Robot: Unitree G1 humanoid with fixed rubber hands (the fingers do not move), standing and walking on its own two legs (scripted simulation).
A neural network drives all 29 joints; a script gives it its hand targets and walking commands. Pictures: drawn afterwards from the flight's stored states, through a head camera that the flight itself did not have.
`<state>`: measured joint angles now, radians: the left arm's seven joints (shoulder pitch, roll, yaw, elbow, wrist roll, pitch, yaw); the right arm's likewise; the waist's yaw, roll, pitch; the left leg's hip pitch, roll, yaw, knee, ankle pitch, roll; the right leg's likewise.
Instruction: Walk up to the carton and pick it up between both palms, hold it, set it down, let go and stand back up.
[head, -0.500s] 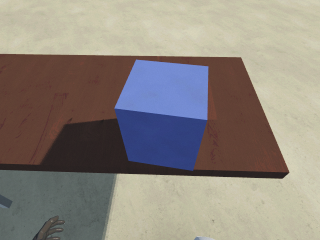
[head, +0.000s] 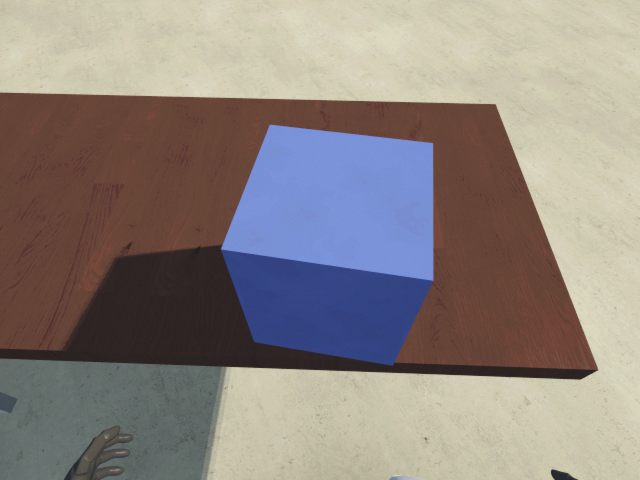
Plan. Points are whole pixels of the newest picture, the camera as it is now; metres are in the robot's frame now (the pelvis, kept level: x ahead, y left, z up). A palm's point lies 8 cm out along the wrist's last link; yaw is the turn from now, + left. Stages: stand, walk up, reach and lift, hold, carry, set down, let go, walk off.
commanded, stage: walk up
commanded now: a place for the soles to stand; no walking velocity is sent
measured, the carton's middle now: (334, 252) +0.40 -0.01 +0.02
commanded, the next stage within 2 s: reach and lift in 1.12 s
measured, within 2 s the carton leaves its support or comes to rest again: neither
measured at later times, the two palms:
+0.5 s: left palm out of the picture +0.14 +0.30 -0.08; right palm out of the picture +0.08 -0.31 -0.09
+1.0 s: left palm out of the picture +0.12 +0.30 -0.07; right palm out of the picture +0.07 -0.31 -0.08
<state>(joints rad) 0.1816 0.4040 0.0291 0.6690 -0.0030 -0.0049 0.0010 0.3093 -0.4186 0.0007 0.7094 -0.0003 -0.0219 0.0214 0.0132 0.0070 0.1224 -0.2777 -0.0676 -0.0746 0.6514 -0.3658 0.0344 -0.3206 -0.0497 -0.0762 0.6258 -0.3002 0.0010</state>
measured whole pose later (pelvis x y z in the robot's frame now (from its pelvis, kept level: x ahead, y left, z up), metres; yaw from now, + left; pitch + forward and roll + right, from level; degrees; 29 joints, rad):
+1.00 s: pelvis -0.02 +0.00 +0.00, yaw +0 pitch -1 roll +0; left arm 0.18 0.40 0.03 0.67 0.00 0.01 0.00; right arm 0.30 -0.42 0.00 0.71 0.00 -0.02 0.00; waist 0.01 0.00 0.06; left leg -0.28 -0.07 -0.07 0.65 -0.35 0.03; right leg -0.32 -0.05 -0.08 0.63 -0.28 0.00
